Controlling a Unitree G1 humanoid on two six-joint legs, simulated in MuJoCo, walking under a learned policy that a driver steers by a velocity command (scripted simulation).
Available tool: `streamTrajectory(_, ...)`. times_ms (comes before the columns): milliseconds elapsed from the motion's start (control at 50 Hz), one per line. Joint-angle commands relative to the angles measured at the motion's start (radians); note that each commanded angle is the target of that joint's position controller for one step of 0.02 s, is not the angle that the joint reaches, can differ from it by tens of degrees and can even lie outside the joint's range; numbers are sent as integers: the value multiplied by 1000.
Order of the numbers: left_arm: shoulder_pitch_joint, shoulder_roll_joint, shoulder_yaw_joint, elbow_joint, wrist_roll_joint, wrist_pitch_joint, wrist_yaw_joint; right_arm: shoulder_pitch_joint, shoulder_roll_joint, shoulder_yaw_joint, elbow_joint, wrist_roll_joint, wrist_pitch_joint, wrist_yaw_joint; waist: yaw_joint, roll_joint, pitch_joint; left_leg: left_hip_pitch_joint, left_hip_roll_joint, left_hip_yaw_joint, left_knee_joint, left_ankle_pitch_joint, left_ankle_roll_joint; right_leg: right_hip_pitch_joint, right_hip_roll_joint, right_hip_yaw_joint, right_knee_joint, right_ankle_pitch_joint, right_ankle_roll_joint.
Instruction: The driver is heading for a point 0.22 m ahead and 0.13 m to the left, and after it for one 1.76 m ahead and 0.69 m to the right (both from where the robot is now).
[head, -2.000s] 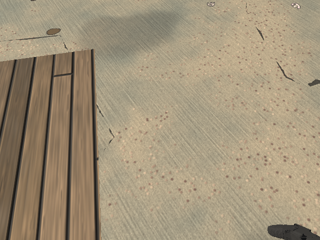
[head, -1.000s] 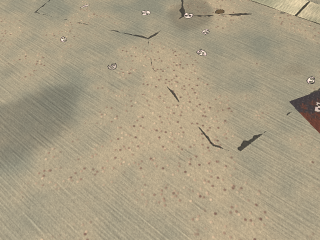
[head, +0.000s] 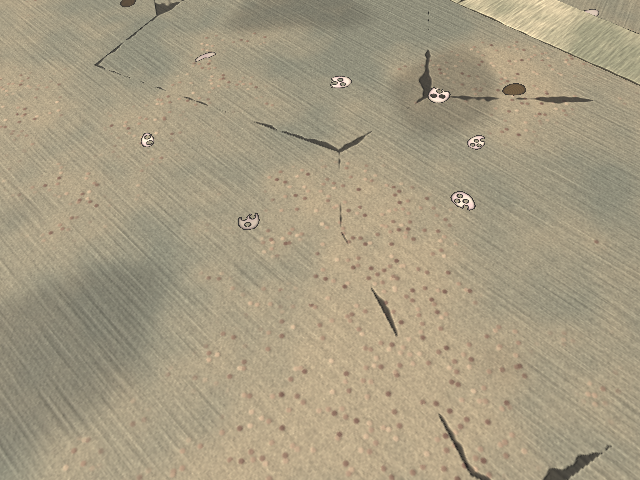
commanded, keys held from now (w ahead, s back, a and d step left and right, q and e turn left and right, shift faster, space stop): w+q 0.02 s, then w+e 0.98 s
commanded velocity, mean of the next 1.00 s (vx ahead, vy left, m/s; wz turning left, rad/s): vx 0.44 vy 0.00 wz -0.32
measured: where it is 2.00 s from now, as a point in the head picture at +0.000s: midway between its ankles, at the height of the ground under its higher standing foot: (462, 294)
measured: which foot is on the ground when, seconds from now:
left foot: up 0.00-0.22, down 0.24-0.68, up 0.70-1.00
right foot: down 0.00-0.24, up 0.26-0.66, down 0.68-1.00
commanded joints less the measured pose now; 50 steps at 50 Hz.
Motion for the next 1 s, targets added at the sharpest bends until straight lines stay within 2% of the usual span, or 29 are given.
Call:
streamTrajectory(20,13,164,42,-54,1,-8,0,-21,-53,-10,-74,-4,4,25,9,-122,-57,-18,34,-11,-85,36,-2,57,-323,235,-255,-230,-129)
streamTrajectory(60,64,162,45,-31,6,-13,-9,-43,-28,-2,-79,-7,-7,25,29,-86,-51,14,20,-12,-178,21,10,74,-325,240,-266,-267,-129)
streamTrajectory(100,88,153,45,-8,10,-16,-21,-41,-14,5,-70,-7,-20,21,34,-92,-32,67,4,9,-267,-8,27,70,-309,230,-275,-293,-125)
streamTrajectory(160,99,161,51,18,7,-11,-37,-68,-19,9,-73,-5,-45,15,40,-107,-7,145,-10,60,-392,-59,46,69,-282,245,-246,-285,-129)
streamTrajectory(200,71,167,55,26,-3,0,-44,2,-12,11,-49,-5,-72,6,-13,-91,-17,316,-35,90,-554,-2,59,8,-246,231,-162,-273,-113)
streamTrajectory(220,56,138,49,26,-7,4,-44,103,-34,3,-8,-9,-90,-4,-54,-53,-45,498,-35,71,-613,-5,65,-94,-197,201,-59,-264,-89)
streamTrajectory(240,4,59,26,-4,-2,4,-45,241,-106,-16,34,-21,-107,-20,-111,80,-87,670,116,-119,-708,-145,87,-243,-109,115,165,-271,-44)
streamTrajectory(260,-25,-20,5,-54,-14,-3,-51,292,-237,-45,34,-10,-111,-32,-130,300,-72,774,339,-449,-863,-399,167,-519,31,61,406,-401,0)
streamTrajectory(280,-65,96,35,-51,11,3,-47,254,-225,-45,30,-8,-108,-46,-125,154,24,653,387,-461,-877,-382,212,-567,-9,201,562,-395,-13)
streamTrajectory(300,-38,117,50,-34,-2,6,-55,170,-156,-22,10,-4,-109,-45,-67,89,37,611,327,-366,-871,-321,182,-550,-33,265,615,-304,-20)
streamTrajectory(320,4,109,52,-14,-10,7,-61,109,-110,-9,-3,5,-112,-42,-24,88,40,585,282,-274,-882,-234,146,-529,-45,271,625,-234,-14)
streamTrajectory(340,17,104,56,-4,-6,11,-64,75,-86,-2,-12,12,-120,-43,-1,87,32,583,252,-192,-888,-136,123,-516,-57,268,632,-170,-3)
streamTrajectory(380,10,72,54,1,8,25,-68,92,-54,7,-2,12,-138,-44,3,54,9,584,226,-71,-863,91,114,-508,-58,245,688,-78,18)
streamTrajectory(440,-70,38,46,-36,10,37,-78,159,-54,7,31,12,-152,-44,-6,45,27,581,229,26,-847,269,128,-561,-71,231,674,1,39)
streamTrajectory(500,-166,25,34,-84,13,41,-93,158,-56,9,42,9,-156,-42,-10,68,63,532,201,119,-844,324,123,-515,-70,194,507,90,45)
streamTrajectory(580,-249,37,27,-135,18,47,-106,190,-107,-4,62,11,-156,-47,-19,64,80,556,223,192,-813,464,115,-396,-42,111,325,73,-4)
streamTrajectory(620,-222,53,33,-137,20,48,-100,192,-131,-10,67,12,-148,-50,2,70,46,615,230,226,-707,749,103,-324,5,73,296,6,-46)
streamTrajectory(660,-83,87,50,-105,19,43,-87,182,-165,-20,65,10,-129,-50,64,81,-49,642,227,244,-460,993,97,-165,80,45,278,-93,-95)
streamTrajectory(680,56,113,66,-63,22,34,-77,171,-174,-21,57,14,-119,-46,127,55,-133,572,214,255,-244,914,80,25,113,59,208,-68,-124)
streamTrajectory(700,186,201,96,-28,33,28,-60,176,-150,-13,33,11,-117,-41,179,-42,-229,374,179,257,55,610,48,260,1,245,146,-179,-167)
streamTrajectory(720,143,319,119,-48,26,30,-51,218,-21,11,-42,23,-123,-17,86,-304,-308,-50,-32,181,422,-282,-15,514,-291,803,28,-245,-315)
streamTrajectory(740,169,310,116,-54,-1,42,-48,72,-110,-4,-74,21,-137,-13,135,-127,-331,-138,-42,-44,478,-243,-3,498,-307,945,-88,-224,-303)
streamTrajectory(760,109,281,106,-47,-1,44,-39,17,-101,0,-96,35,-150,-9,106,-90,-195,-192,10,-52,451,-129,12,395,-295,791,-92,-135,-280)
streamTrajectory(780,60,224,91,-51,-6,39,-35,36,-92,5,-82,31,-160,-14,64,-26,-115,-146,50,-52,353,-53,19,263,-255,692,-97,9,-245)
streamTrajectory(800,14,191,82,-59,-11,31,-30,47,-91,3,-72,15,-154,-18,27,-9,-80,-88,71,-60,291,-35,15,171,-204,614,-103,105,-217)
streamTrajectory(820,-16,161,72,-65,-18,24,-27,79,-89,4,-67,-4,-136,-18,-6,-21,-83,-24,81,-67,251,-28,1,106,-167,557,-116,165,-206)
streamTrajectory(860,-2,160,66,-66,-25,5,-27,86,-80,5,-73,-15,-101,-11,-25,-30,-86,11,82,-59,192,-36,-25,54,-133,513,-133,225,-210)
streamTrajectory(920,51,190,70,-61,-23,-7,-31,-8,-75,9,-112,-15,-79,-6,-4,-44,-42,-56,81,-40,71,52,-56,25,-105,502,-175,155,-200)
streamTrajectory(1000,140,191,69,-55,-22,-7,-32,-162,-90,8,-168,-9,-76,-5,55,-64,-7,-175,64,-48,-102,191,-70,116,-103,545,-187,139,-173)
